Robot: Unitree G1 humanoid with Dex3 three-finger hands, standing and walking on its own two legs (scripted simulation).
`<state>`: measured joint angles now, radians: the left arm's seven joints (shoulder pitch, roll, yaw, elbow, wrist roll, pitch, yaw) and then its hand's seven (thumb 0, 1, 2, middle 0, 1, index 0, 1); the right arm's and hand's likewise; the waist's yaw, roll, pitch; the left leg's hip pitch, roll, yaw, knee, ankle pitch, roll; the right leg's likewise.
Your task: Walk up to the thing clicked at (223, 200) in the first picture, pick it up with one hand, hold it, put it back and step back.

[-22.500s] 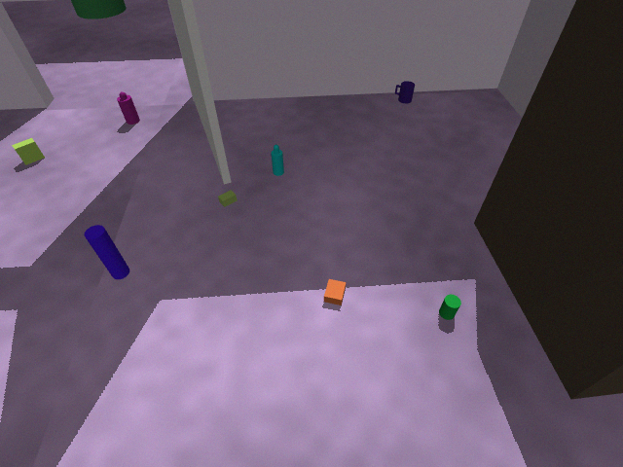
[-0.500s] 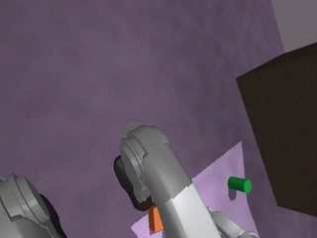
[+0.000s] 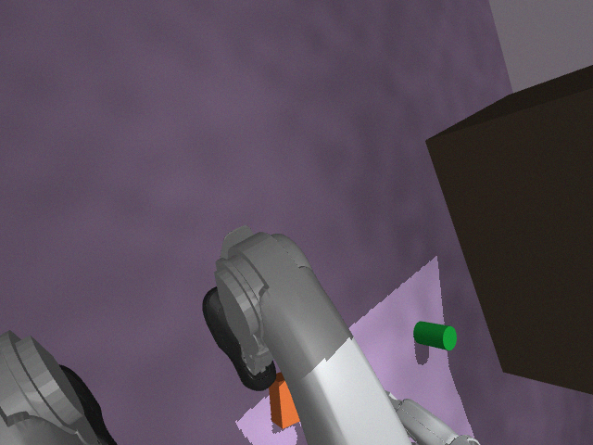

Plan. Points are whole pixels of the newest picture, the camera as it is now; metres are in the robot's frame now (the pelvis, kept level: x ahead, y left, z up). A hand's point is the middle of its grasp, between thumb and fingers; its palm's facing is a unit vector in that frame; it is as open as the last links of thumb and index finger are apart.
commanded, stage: rest palm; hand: left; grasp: from above
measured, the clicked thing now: out of the picture +0.45 +0.40 -0.31
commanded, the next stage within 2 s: close in 0.14 s
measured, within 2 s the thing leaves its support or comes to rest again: neither
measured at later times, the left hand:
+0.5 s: hand out of the picture +0.43 +0.39 -0.26, palm faces -0.25 -0.36 -0.90, open 12.7 cm
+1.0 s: hand out of the picture +0.44 +0.39 -0.26, palm faces -0.25 -0.36 -0.90, open 11.1 cm
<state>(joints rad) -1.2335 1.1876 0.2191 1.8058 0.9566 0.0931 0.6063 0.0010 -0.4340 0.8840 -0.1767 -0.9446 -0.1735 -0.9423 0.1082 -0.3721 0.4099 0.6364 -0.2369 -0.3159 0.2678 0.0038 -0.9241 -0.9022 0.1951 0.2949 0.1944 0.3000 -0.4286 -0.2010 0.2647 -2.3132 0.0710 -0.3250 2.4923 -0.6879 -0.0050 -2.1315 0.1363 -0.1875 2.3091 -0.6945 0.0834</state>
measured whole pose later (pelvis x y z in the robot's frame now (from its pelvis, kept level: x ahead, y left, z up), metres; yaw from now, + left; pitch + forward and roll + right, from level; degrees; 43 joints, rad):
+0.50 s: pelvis +0.00 +0.00 +0.00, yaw +0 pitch +26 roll -17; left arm -1.23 1.18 0.20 1.79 0.95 0.10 0.60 0.00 -0.28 0.77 -0.28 -0.87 -0.28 -0.86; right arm 0.10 -0.37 0.41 0.63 -0.24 -0.32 0.26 0.00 -0.91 -0.90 0.20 0.29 0.19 0.30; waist -0.42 -0.20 0.26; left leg -2.31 0.07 -0.33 2.49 -0.68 0.00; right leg -2.13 0.14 -0.19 2.30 -0.69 0.08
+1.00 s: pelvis +0.00 +0.00 +0.00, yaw +0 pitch +26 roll -16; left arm -1.23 1.18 0.21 1.78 0.95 0.10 0.59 0.00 -0.04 0.58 -0.46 -0.70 -0.47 -0.68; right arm 0.11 -0.37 0.41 0.63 -0.23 -0.31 0.26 0.00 -0.91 -0.90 0.20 0.29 0.20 0.30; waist -0.42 -0.20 0.26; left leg -2.31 0.07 -0.32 2.49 -0.68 -0.01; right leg -2.14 0.13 -0.19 2.31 -0.68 0.08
